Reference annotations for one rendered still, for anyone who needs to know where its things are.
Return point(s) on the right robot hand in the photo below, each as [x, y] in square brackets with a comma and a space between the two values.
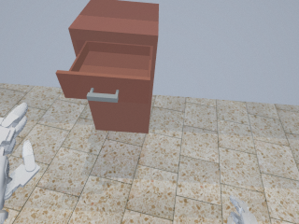
[246, 217]

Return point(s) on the cabinet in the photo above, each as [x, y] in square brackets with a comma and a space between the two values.
[121, 22]

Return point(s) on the handle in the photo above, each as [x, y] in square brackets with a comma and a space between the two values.
[102, 97]

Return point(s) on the drawer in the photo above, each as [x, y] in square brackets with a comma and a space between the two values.
[107, 67]

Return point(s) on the left robot hand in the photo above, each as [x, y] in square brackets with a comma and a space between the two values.
[10, 127]

